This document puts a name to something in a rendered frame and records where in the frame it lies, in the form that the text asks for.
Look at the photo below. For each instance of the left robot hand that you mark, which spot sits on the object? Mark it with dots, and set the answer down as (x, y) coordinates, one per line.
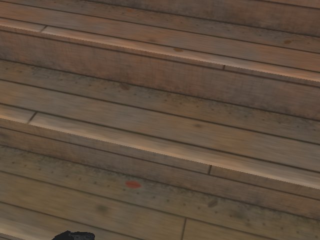
(68, 235)

